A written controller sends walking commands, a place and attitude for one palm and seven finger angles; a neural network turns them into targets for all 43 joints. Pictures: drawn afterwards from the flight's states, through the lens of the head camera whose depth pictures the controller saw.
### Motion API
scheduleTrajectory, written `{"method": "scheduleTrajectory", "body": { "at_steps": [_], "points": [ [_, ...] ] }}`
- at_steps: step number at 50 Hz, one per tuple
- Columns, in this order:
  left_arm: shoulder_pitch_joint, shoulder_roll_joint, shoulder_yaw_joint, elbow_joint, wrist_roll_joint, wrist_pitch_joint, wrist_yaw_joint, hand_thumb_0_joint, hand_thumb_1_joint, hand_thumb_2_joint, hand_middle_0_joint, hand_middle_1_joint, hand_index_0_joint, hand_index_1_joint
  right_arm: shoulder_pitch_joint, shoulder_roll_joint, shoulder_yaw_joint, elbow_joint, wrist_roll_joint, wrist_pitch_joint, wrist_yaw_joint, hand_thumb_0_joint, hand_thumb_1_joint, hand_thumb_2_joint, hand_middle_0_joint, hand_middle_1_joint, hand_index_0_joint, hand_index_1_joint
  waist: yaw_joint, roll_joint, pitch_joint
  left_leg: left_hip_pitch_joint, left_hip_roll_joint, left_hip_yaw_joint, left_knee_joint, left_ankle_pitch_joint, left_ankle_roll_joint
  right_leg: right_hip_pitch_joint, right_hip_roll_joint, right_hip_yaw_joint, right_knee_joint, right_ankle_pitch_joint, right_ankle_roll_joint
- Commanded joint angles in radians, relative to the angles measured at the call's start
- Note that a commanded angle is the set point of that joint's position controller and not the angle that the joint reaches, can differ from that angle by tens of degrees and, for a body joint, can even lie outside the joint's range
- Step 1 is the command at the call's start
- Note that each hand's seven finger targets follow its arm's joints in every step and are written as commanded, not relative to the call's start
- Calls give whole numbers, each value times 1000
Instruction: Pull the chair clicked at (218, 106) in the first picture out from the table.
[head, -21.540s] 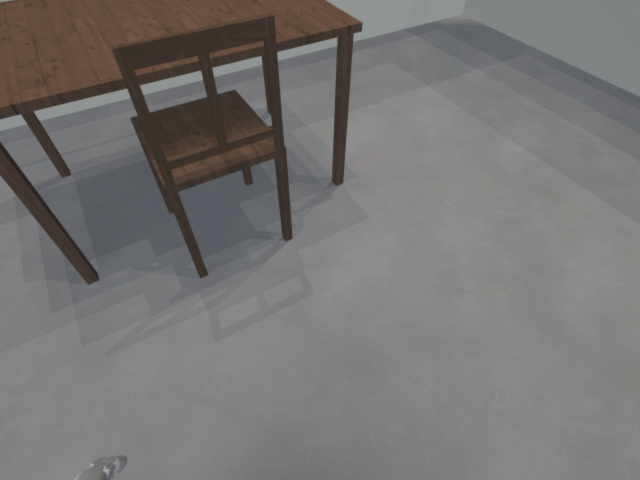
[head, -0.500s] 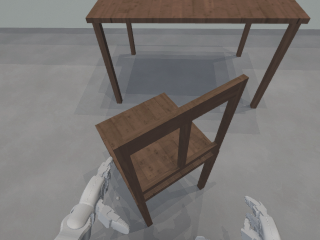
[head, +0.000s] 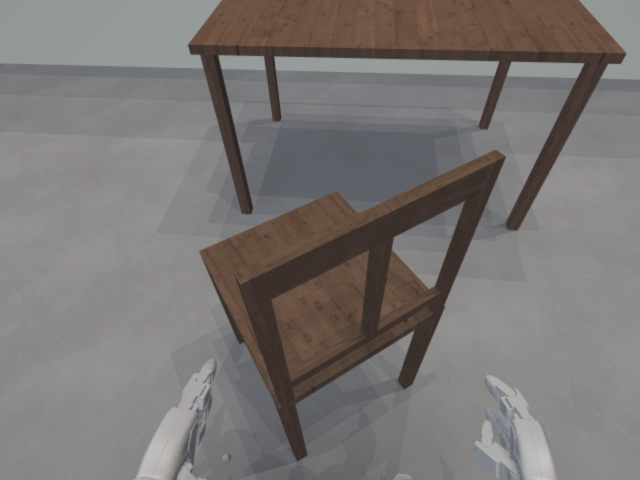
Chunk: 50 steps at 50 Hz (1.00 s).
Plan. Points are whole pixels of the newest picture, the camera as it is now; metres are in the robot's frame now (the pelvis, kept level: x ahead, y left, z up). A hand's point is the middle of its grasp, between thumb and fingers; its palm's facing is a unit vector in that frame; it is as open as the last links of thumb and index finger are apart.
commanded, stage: draw the hand back to the body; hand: left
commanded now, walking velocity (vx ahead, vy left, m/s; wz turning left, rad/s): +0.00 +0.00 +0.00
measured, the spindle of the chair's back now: (374, 290) +0.41 -0.07 -0.05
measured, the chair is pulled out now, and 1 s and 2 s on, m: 0.65 0.65 0.65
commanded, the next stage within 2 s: step back with the hand held close in 1.68 s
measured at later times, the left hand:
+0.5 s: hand (184, 432) +0.17 +0.14 +0.06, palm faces -0.06 -1.00 -0.08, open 17.5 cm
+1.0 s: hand (67, 370) +0.20 +0.23 +0.14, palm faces +0.35 -0.85 -0.40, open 13.7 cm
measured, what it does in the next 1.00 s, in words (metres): stands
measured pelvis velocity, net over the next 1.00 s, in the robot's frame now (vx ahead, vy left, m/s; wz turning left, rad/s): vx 0.02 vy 0.00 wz -0.01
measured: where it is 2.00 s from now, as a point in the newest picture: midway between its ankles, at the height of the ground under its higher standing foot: outside the picture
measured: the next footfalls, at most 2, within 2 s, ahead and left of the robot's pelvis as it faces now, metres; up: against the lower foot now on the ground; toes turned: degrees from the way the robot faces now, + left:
none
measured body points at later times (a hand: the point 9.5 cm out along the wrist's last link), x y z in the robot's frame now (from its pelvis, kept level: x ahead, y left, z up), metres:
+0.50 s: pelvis -0.01 +0.00 -0.02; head +0.03 -0.02 +0.43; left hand +0.17 +0.20 +0.07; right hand +0.18 -0.23 -0.09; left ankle -0.03 +0.13 -0.69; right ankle +0.04 -0.12 -0.69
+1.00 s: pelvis +0.02 +0.00 +0.04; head +0.02 -0.02 +0.49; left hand +0.18 +0.27 +0.17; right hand +0.22 -0.22 -0.04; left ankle -0.03 +0.13 -0.69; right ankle +0.04 -0.12 -0.69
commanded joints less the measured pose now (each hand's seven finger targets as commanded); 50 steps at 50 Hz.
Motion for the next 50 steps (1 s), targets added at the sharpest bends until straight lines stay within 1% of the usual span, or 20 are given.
{"method": "scheduleTrajectory", "body": {
  "at_steps": [1,5,6,8,9,13,14,16,18,21,25,30,31,32,34,38,39,42,48,50],
  "points": [
    [17,83,49,-237,3,-69,4,0,-550,200,0,0,0,0,-78,-101,-50,-168,2,-58,-13,0,-900,-900,200,300,200,300,-12,-72,-102,-74,-27,3,-140,206,35,175,32,7,-129,93,-16],
    [65,73,30,-266,9,-72,8,0,-550,200,0,0,0,0,-81,-96,-51,-178,3,-62,-14,0,-900,-900,200,300,200,300,-9,-43,-95,-84,-29,0,-132,192,35,155,34,6,-120,70,-19],
    [-23,-23,78,-392,-153,-199,6,0,-550,200,0,0,0,0,-82,-80,-42,-174,3,-91,-17,0,-900,-900,200,300,200,300,-6,-112,-74,-112,-39,-7,-95,192,24,111,45,-19,-111,68,-16],
    [22,45,132,-355,-165,-299,2,0,-550,200,0,0,0,0,-75,-91,-50,-129,3,-123,-12,0,-900,-900,200,300,200,300,14,-58,-112,-121,-36,-5,-76,196,20,111,46,-6,-80,63,-23],
    [25,33,127,-380,-168,-345,-3,0,-550,200,0,0,0,0,-65,-83,-50,-125,4,-135,-4,0,-900,-900,200,300,200,300,18,-19,-133,-113,-36,-2,-75,207,15,112,44,-8,-64,70,-26],
    [46,25,140,-323,-163,-520,-35,0,-550,200,0,0,0,0,-88,-70,-71,-81,4,-148,32,0,-900,-900,200,300,200,300,27,-27,-123,-191,-25,-2,-15,222,5,57,45,2,2,95,-31],
    [40,21,133,-304,-159,-564,-56,0,-550,200,0,0,0,0,-92,-70,-74,-78,5,-146,41,0,-900,-900,200,300,200,300,18,-45,-112,-215,-23,1,1,201,5,35,43,7,12,75,-29],
    [95,56,167,-278,-159,-550,-91,0,-550,200,0,0,0,0,-109,-79,-80,-104,15,-128,47,0,-900,-900,200,300,200,300,30,-26,-144,-208,-22,11,-18,152,11,81,34,28,-15,27,-26],
    [123,81,201,-290,-176,-478,-115,0,-550,200,0,0,0,0,-131,-83,-77,-131,25,-107,40,0,-900,-900,200,300,200,300,38,-40,-165,-203,-21,9,-43,131,19,139,30,41,-51,-8,-24],
    [77,122,263,-406,-225,-416,-120,0,-550,200,0,0,0,0,-133,-78,-67,-142,34,-96,13,0,-900,-900,200,300,200,300,28,-62,-165,-174,-20,10,-59,120,26,176,24,53,-98,-38,-13],
    [60,129,311,-443,-265,-420,-103,0,-550,200,0,0,0,0,-114,-67,-58,-112,35,-120,-2,0,-900,-900,200,300,200,300,26,-70,-144,-131,-16,1,-83,179,24,206,35,36,-122,40,-12],
    [45,141,334,-382,-275,-402,-142,0,-369,287,-25,-37,-25,-37,-114,-81,-55,-78,40,-157,-7,0,-900,-900,200,300,200,300,18,-41,-107,-66,-12,-2,-128,194,23,225,33,30,-171,62,-8],
    [134,286,402,-398,-114,-321,26,0,-332,305,-30,-45,-30,-45,-106,-65,-66,-93,21,-111,-28,0,-900,-900,200,300,200,300,96,-11,-124,-14,5,5,-195,199,11,327,9,77,-199,73,-29],
    [143,179,322,-475,-91,-286,90,0,-296,322,-35,-53,-35,-53,-95,-52,-54,-116,12,-100,-30,0,-900,-900,200,300,200,300,63,13,-79,14,-1,12,-222,199,9,319,3,55,-219,98,-26],
    [154,164,308,-458,-56,-241,163,0,-224,357,-45,-68,-45,-68,-113,-46,-48,-91,7,-74,-33,0,-900,-900,200,300,200,300,61,7,-27,50,5,12,-250,228,11,348,10,38,-248,121,-27],
    [70,223,348,-472,-33,-223,223,0,-79,428,-65,-97,-65,-97,-136,-62,-42,-71,-4,-55,-48,0,-900,-900,200,300,200,300,59,-46,18,134,9,4,-320,260,18,410,14,30,-321,155,-26],
    [61,211,344,-455,-28,-222,227,0,-43,445,-70,-105,-70,-105,-134,-60,-39,-66,-5,-53,-50,0,-900,-900,200,300,200,300,57,-58,30,159,9,6,-337,273,22,417,15,32,-333,167,-22],
    [27,223,364,-465,-21,-228,237,0,66,497,-85,-128,-85,-128,-144,-63,-34,-49,-10,-60,-45,0,-900,-900,200,300,200,300,64,1,38,223,9,6,-391,319,22,462,15,24,-357,219,-24],
    [-8,263,437,-452,-17,-237,245,0,284,603,-115,-173,-115,-173,-167,-66,-37,-13,-18,-66,-28,0,-900,-900,200,300,200,300,81,-9,45,295,17,4,-459,430,19,548,23,21,-394,322,-30],
    [0,251,447,-456,-22,-241,239,0,356,637,-125,-187,-125,-187,-166,-62,-37,-7,-20,-61,-19,0,-900,-900,200,300,200,300,81,1,41,321,21,11,-474,476,18,566,25,24,-402,362,-28]
  ]
}}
